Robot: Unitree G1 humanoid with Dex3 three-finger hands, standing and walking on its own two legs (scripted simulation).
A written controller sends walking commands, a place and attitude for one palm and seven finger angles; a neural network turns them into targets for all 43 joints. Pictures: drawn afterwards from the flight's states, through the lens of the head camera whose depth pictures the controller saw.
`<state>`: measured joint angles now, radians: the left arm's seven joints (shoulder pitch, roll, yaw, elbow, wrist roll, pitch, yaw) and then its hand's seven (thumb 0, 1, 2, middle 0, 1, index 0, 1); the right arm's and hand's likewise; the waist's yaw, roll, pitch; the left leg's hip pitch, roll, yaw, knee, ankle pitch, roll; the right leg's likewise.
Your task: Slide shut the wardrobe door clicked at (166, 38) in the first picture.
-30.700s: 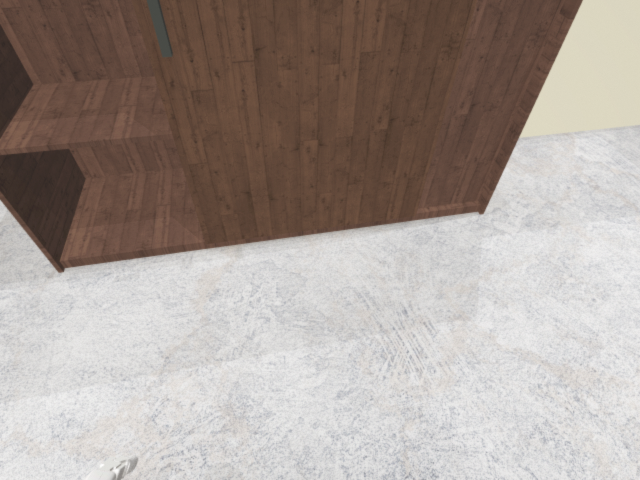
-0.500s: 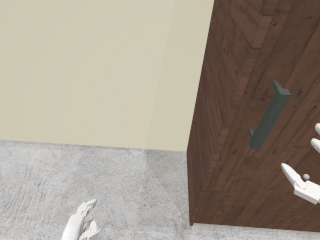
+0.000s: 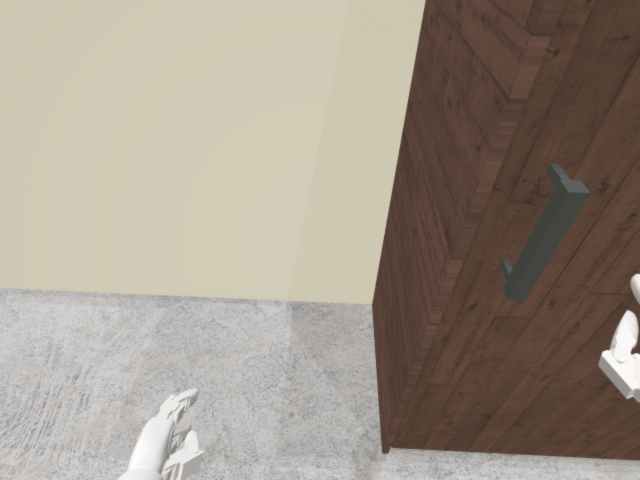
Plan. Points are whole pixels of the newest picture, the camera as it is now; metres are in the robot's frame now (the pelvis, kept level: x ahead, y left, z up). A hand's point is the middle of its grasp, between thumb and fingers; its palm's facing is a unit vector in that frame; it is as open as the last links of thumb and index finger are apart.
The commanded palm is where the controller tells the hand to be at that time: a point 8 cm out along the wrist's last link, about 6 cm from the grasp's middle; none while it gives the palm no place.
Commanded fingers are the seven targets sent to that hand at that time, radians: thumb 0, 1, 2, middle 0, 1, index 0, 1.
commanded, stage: draw the hand back to the body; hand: right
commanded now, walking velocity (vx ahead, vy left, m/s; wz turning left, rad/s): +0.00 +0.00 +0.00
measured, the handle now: (534, 236) +0.37 -0.29 +0.14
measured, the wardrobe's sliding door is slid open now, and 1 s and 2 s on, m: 0.00 0.00 0.00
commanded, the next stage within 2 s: step back with the hand held close in 0.04 s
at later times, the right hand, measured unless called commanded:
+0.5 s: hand (563, 337) +0.22 -0.24 +0.15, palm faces +0.34 +0.82 -0.45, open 7.4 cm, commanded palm +0.16 -0.29 +0.17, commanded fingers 0.00 -0.90 -0.90 0.20 0.30 0.20 0.30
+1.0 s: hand out of the picture +0.15 -0.30 +0.15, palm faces +0.45 +0.77 -0.45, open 7.4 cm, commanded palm +0.09 -0.32 +0.17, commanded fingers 0.00 -0.90 -0.90 0.20 0.30 0.20 0.30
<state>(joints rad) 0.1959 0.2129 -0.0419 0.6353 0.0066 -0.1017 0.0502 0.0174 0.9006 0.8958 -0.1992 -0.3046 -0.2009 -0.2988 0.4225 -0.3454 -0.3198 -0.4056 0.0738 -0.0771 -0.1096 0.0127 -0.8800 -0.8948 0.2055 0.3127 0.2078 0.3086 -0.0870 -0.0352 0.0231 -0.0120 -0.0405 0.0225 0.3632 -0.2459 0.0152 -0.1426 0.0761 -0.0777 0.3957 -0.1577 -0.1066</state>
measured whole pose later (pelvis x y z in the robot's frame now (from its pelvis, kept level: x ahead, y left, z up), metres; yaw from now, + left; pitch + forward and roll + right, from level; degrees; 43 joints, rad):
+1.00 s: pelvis -0.05 -0.02 -0.01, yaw +0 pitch +3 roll +3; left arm 0.20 0.21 -0.01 0.57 0.00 -0.06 0.06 0.02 0.90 0.90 -0.20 -0.30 -0.20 -0.30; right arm 0.51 -0.41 -0.44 -0.49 0.04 -0.22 -0.14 0.01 -0.89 -0.90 0.21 0.31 0.21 0.30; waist -0.05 0.00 -0.01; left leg -0.20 -0.06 -0.05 0.47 -0.34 0.01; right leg -0.42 0.08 -0.09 0.43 -0.07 -0.11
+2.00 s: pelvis -0.31 -0.11 -0.02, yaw +7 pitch -4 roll +2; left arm 0.22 0.14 -0.01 0.67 0.02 -0.10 0.05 0.02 0.90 0.90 -0.20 -0.30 -0.20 -0.30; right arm 0.38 -0.43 -0.42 -0.47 0.06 -0.13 -0.14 0.01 -0.89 -0.90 0.21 0.30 0.21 0.30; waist 0.03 0.09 -0.01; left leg -0.25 -0.06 -0.02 0.86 -0.54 0.01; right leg -0.41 0.05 0.03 0.58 -0.13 -0.01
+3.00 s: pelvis -0.35 -0.18 -0.01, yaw +0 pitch -1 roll +1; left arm 0.20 0.18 -0.01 0.60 -0.01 -0.12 0.04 0.02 0.90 0.90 -0.20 -0.30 -0.20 -0.30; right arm 0.51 -0.39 -0.42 -0.50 0.02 -0.19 -0.16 0.01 -0.89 -0.90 0.21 0.30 0.21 0.30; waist -0.01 0.01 0.03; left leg -0.24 0.00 0.08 0.53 -0.26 0.02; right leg -0.28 -0.06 -0.10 0.57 -0.27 -0.01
